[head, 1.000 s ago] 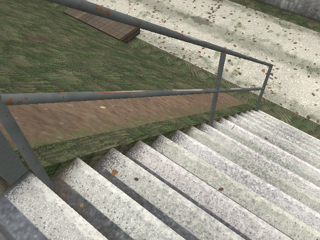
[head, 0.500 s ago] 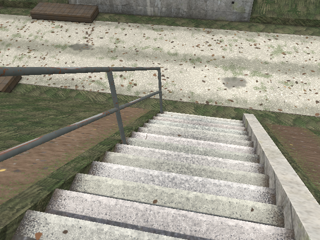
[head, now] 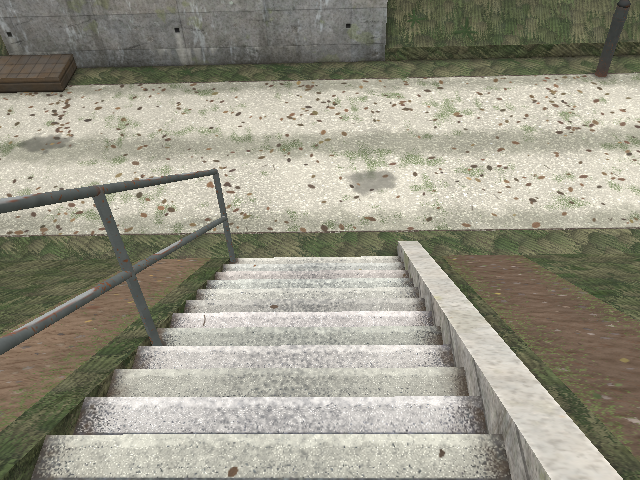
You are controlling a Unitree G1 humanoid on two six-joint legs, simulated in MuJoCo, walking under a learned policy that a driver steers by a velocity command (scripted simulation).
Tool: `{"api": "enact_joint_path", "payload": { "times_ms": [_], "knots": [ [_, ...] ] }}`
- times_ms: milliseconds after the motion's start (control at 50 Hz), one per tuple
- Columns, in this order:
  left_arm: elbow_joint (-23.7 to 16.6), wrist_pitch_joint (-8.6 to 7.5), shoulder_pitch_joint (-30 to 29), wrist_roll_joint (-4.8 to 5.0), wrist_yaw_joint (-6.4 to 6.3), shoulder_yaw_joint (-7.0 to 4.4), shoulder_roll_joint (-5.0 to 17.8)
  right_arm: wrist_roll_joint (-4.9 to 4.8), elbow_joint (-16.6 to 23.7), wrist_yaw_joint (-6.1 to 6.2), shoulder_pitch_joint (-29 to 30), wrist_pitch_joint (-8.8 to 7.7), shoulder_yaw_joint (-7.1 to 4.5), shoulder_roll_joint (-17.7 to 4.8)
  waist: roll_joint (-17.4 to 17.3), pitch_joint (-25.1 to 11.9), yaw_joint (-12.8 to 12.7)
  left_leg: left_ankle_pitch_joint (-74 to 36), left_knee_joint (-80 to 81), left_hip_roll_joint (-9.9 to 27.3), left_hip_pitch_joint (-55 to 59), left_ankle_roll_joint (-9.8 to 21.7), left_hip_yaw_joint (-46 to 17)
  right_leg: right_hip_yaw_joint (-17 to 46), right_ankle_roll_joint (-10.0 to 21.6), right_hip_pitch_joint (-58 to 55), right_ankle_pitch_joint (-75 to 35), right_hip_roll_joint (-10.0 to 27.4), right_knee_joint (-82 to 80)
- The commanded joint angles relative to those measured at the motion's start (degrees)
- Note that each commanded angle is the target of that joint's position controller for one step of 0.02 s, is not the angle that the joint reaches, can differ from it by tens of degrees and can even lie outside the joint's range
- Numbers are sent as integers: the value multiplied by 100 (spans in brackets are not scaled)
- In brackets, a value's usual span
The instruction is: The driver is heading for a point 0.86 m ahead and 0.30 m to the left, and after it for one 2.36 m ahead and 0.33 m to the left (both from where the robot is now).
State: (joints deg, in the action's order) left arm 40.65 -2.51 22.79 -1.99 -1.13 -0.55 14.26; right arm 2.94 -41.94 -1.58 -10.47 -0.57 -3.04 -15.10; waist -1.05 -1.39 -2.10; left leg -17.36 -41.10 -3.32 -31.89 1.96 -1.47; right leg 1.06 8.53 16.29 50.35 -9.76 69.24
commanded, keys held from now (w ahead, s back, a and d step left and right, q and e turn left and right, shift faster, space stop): s+q+shift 0.32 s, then w+q+shift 0.46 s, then w+shift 0.10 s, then w+e+shift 0.12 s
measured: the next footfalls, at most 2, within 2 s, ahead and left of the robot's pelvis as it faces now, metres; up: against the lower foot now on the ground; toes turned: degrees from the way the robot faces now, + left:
left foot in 0.06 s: +0.13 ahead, +0.08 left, -0.19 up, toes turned +0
right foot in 0.50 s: +0.15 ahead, -0.15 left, -0.19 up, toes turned +26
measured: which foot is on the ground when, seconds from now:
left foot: up 0.00-0.04, down 0.06-0.50, up 0.52-1.00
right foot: down 0.00-0.04, up 0.06-0.48, down 0.50-1.00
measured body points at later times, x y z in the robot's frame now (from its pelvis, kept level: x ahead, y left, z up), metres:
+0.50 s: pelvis +0.10 -0.06 -0.13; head +0.09 -0.06 +0.32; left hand +0.17 +0.22 -0.21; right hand +0.27 -0.27 -0.24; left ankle +0.09 +0.08 -0.82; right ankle +0.11 -0.17 -0.82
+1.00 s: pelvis +0.18 -0.01 -0.14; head +0.20 -0.01 +0.31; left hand -0.08 +0.10 -0.26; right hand +0.48 -0.01 -0.25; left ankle +0.16 +0.19 -0.75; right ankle +0.11 -0.17 -0.82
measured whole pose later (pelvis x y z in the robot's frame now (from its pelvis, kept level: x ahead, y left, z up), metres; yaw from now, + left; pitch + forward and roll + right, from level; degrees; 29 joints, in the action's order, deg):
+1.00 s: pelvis +0.18 -0.01 -0.14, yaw +45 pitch -1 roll -1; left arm 51.4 -3.7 34.4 -3.3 -0.5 -0.8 14.3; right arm 1.9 -45.0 -1.4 -0.8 3.9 -3.2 -12.1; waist -2.6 2.3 -5.8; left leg 8.7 -74.2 0.8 -48.7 4.9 -5.6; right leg -17.3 -0.4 3.2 41.6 4.9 46.8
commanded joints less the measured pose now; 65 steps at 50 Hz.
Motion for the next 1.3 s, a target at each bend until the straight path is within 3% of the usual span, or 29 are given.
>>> {"api": "enact_joint_path", "payload": {
  "times_ms": [20, 40, 60, 80, 100, 120, 180, 220, 260, 280, 320, 340, 420, 480, 500, 520, 540, 560, 580, 600, 660, 1000, 1040, 1100, 1120, 1140, 1200, 1240, 1300],
  "knots": [
    [-551, -365, -236, -462, 430, -108, 1201, 502, -747, -271, -2905, -306, -149, -288, 42, 652, 1186, 1116, -427, -294, 3292, -180, 1319, 649, -866, 2605, -6843, 1036, 1155],
    [-1042, -381, -1284, -89, 537, -158, 1279, 278, -1429, -242, -4604, -193, -289, -769, -1448, 450, 1825, 165, 2591, 580, 3617, 343, 253, 322, -2029, 2320, -4902, 427, 3637],
    [-884, -223, -1572, -210, 655, -19, 881, 157, -1756, -185, -5095, -161, -307, -467, -1085, 510, 2007, -377, 3452, 1052, 4260, 818, -302, -81, -1960, 2747, -401, 237, 5354],
    [-901, -165, -1013, -359, 817, 209, 18, 343, -1403, -90, -4347, -195, -310, -744, 84, 506, 1134, -1538, 1212, 1261, 5123, 1162, -1230, 384, -1803, 4848, -341, 486, 5521],
    [-1019, -177, 698, -272, 657, 181, -95, 148, -691, -159, -2769, -378, -341, -1420, -99, -1024, -310, -4688, 356, 2223, 5043, 2959, -3062, 1096, -1938, 4758, -751, 569, 5412],
    [-1131, -59, 776, 104, 536, 87, 427, 417, -265, -236, -1591, -410, -367, -1397, -228, -1018, -10, -4558, 586, 2817, 4369, 3670, -3904, 1389, -1833, 5470, -699, 465, 5798],
    [-1099, 258, -173, -300, 170, 80, 860, -54, 50, -27, -612, -641, 59, -429, 1187, -463, -124, -1470, 1145, 1387, 582, 2387, -2938, 995, -1912, 3910, -3960, 1345, 2001],
    [-1220, 365, -520, -222, 327, 338, -72, 176, -483, 58, -1706, -641, 78, -450, 355, -166, -144, -1917, 1026, 668, -84, 1700, -2371, 296, -1706, 2789, -4356, 1418, 547],
    [-1111, 409, -513, -219, 388, 270, 76, 329, -259, 127, -1567, -715, 77, -820, 138, -508, -173, -2079, 687, 545, -168, 1411, -2367, 124, -1588, 2166, -4962, 1134, 1317],
    [-951, 421, -1168, 58, -101, 24, 514, -387, 252, 290, -719, -213, -175, -1079, 1058, -1134, 104, -2764, 139, 714, 991, 1291, -2552, 250, -1369, 1829, -4791, 759, 1069],
    [-1266, 385, -1642, 37, -283, 101, 292, -341, 335, 422, -1017, 232, -220, -1105, 169, -905, 348, -2530, -270, 503, 1798, 1310, -2614, 521, -1162, 2603, -4551, 660, 391],
    [-1375, 412, -699, -277, 3, 75, -2, 279, -193, 260, -2327, -448, 94, -424, -1384, -80, 142, -1676, 533, 1369, 1612, 1516, -3156, 631, -1559, 2893, -3526, 1102, 416],
    [-1302, 385, -1559, -459, 63, 205, -146, 180, -267, -49, -1734, -660, 9, -376, -188, 242, 448, 4604, 1068, 804, 576, 1186, -4334, 584, -1505, 2434, -2527, 1220, -270],
    [-582, 75, 265, -31, 188, -89, 194, 16, 500, -77, 114, -496, -75, -727, 151, 131, -752, 5168, 403, -332, -2313, 937, -3189, -189, -1271, -2165, -2185, 435, -2458],
    [-32, -64, 1824, -111, 239, -328, 463, 41, 677, -188, 381, -586, 65, -226, 482, -102, -1373, 4391, -1341, -1175, -3375, 628, -2456, 498, -839, -3678, -2638, 768, -2843],
    [-214, -226, 1895, -115, 262, -552, 1689, -91, 849, -240, -1031, -594, 289, 708, 1199, -795, -434, 5357, -2664, -1708, -5069, 106, -2013, 4467, 1226, -4728, -6338, 3492, -3559],
    [-81, -179, 1927, -568, 369, -567, 1525, -28, 1012, -239, -126, -597, 263, 157, 313, 596, -713, 4703, -2923, -886, -7305, -173, -2485, 5952, 1322, -4552, -6576, 4273, -4376],
    [-55, -164, 1045, -440, 522, -504, 1175, -18, 733, -165, 71, -465, 270, 90, 538, 675, -429, 3762, -2769, -381, -7373, -246, -2353, 5117, 1013, -3877, -5309, 3970, -4555],
    [-220, -55, 332, 191, 244, -483, 977, -217, 986, 116, 809, -124, -264, -770, 161, 104, -156, 3795, -3391, 73, -4047, -34, -1313, 3275, -246, -2119, -3925, 3396, -4431],
    [-237, 23, -255, 207, 159, -319, 796, -241, 1053, 87, 612, 180, -269, -725, 490, 489, 224, 3254, -4260, -77, -3328, -10, -833, 2579, -471, -562, -3382, 2920, -4707],
    [-436, -26, -1092, 148, 76, -193, 618, -327, 690, -71, 41, 713, -178, -218, 774, 1021, 833, 1370, -4785, 45, -2064, -237, -470, 857, -741, 1633, -2089, 2197, -5200],
    [1085, -148, 1809, -147, 34, -274, 1051, -101, 304, -11, 2415, 256, -122, -203, 647, 1108, -383, 3145, -3022, 489, -3475, 332, -193, 671, 309, -2435, -5588, 3062, -3904],
    [1163, -141, 1608, -83, 49, -272, 1025, -127, 169, -80, 2342, 249, -61, -171, 446, 1247, -59, 3225, -2604, 770, -2458, 372, 309, 591, 432, -1855, -5853, 3037, -4066],
    [1054, -254, 200, 28, 195, -372, 1262, -158, -1161, 71, -1173, 163, -262, -486, 582, -146, 1552, 1716, -1629, 322, 3634, 514, 420, -560, -258, 1093, -7425, 2418, -682],
    [871, -271, -283, 97, 240, -419, 1071, -48, -1522, 152, -2283, 44, -352, -750, -484, -266, 2063, 2506, -940, 494, 5149, 723, -244, -307, -553, 2908, -4989, 1579, 2067],
    [539, -274, -253, 92, 201, -293, 463, -52, -1542, 208, -2290, -132, -393, -1112, -1987, -563, 1816, 4751, 590, 1594, 4441, 563, -2134, 117, -652, 3574, -2043, 856, 3014],
    [590, 5, -288, -204, 166, -398, 439, -8, -1220, 364, -114, -352, -218, -648, 14, 702, 332, 5918, 89, 1932, 1135, 462, -2228, 594, -527, 3282, -2970, 1260, 1462],
    [402, 240, -308, -7, 234, -389, 185, -68, -977, 410, 1362, -561, -18, 61, -106, 795, -566, 5606, -479, 1461, -1251, 13, -563, 163, -541, 1366, -5362, 1144, -393],
    [693, 456, 935, 281, 369, -318, 26, -216, -907, 500, 2058, -805, -84, -357, -690, 215, -1462, 5569, -608, 1467, -2278, -21, 311, -464, -781, -1325, -7506, 1019, -1318]
  ]
}}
